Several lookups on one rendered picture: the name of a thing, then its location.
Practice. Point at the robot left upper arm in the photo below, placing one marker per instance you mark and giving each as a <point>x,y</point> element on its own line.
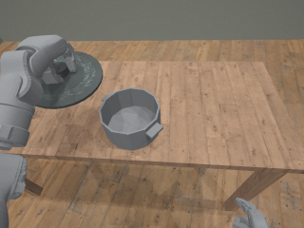
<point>13,172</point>

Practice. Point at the table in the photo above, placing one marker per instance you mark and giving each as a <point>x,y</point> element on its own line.
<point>215,115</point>

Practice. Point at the lid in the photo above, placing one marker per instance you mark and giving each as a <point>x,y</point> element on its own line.
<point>77,86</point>

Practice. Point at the robot right hand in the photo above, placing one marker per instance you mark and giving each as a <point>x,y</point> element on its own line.
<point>255,218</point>

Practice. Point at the pot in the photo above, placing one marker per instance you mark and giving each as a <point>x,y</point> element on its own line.
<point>131,117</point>

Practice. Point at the left robot forearm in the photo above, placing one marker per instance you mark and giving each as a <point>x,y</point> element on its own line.
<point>21,72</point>

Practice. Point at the robot left hand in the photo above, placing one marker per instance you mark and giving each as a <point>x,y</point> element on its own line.
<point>53,46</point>

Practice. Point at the knob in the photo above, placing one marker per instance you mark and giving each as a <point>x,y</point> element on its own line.
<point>61,69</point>

